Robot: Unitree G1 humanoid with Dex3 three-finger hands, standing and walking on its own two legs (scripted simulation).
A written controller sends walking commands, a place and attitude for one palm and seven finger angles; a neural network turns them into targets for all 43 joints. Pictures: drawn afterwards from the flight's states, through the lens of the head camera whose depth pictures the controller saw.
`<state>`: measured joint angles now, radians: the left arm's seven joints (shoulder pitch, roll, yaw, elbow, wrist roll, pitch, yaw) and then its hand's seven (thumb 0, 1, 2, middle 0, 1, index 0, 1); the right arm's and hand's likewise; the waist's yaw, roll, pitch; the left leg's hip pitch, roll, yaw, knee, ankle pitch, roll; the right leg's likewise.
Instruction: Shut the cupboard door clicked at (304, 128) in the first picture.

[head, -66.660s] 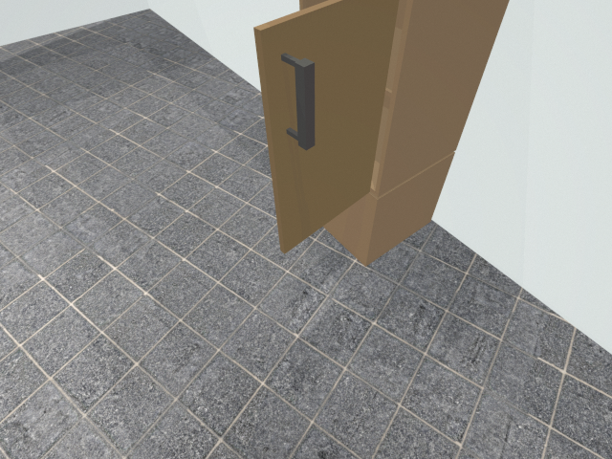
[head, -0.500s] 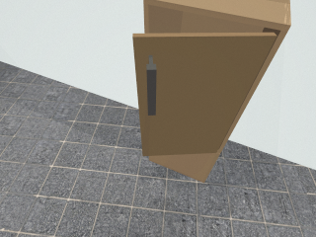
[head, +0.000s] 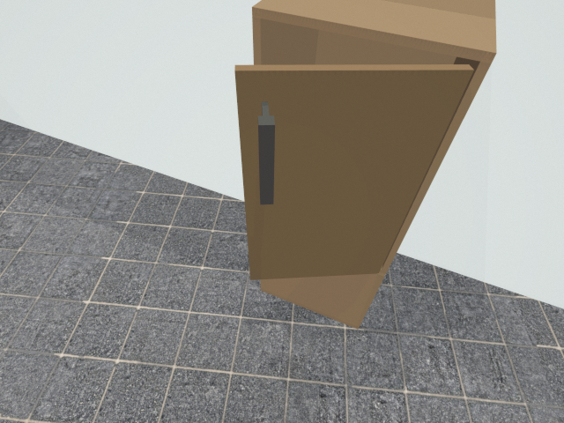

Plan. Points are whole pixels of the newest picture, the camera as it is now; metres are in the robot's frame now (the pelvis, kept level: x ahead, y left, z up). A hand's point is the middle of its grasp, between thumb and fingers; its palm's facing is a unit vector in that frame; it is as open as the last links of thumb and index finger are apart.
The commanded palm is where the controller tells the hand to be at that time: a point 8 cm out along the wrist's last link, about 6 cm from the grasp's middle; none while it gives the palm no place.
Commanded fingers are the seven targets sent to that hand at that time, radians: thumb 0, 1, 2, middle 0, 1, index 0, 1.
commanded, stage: look again from close up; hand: left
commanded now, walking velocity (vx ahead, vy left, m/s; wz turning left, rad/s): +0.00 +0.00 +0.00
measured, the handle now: (265, 155) +0.50 +0.06 +0.11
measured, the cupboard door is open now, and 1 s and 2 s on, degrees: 27 27 27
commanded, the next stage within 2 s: shuffle to correct the standing spot in 0.48 s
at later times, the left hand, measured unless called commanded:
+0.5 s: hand out of the picture +0.03 +0.17 -0.17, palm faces +0.03 -0.97 -0.23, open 7.3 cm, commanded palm none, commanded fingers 0.00 0.90 0.90 -0.20 -0.30 -0.20 -0.30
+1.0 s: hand out of the picture +0.02 +0.12 -0.19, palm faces +0.11 -0.98 -0.18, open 7.3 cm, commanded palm none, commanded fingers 0.00 0.90 0.90 -0.20 -0.30 -0.20 -0.30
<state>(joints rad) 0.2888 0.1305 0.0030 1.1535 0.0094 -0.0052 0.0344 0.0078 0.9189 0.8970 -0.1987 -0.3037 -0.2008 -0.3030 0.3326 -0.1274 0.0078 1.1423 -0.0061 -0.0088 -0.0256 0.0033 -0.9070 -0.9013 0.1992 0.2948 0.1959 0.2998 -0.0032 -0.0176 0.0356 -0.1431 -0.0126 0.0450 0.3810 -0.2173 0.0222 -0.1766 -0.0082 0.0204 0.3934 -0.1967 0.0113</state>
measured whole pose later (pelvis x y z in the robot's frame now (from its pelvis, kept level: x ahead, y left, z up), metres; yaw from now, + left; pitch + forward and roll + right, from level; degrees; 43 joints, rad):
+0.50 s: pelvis +0.01 -0.01 -0.01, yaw +0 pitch -1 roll +1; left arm 0.27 0.18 -0.01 1.09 0.01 -0.03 0.02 0.01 0.91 0.90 -0.20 -0.30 -0.20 -0.30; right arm 0.27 -0.19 0.01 1.07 -0.02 -0.03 -0.02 0.01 -0.91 -0.90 0.20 0.29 0.20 0.30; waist 0.00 0.01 0.01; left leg -0.16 -0.01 0.04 0.45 -0.27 0.01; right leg -0.22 -0.01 0.02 0.51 -0.27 -0.01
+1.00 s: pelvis +0.05 -0.05 -0.02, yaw +5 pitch +1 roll +0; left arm 0.33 0.16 0.02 1.08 0.02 0.00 0.01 0.01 0.91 0.90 -0.20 -0.30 -0.20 -0.30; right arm 0.30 -0.14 -0.01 1.10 -0.03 0.00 -0.04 0.00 -0.91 -0.90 0.20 0.29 0.20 0.30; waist -0.01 -0.01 0.03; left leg -0.24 0.05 -0.01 0.63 -0.39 0.00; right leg -0.21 0.04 -0.08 0.57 -0.38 -0.07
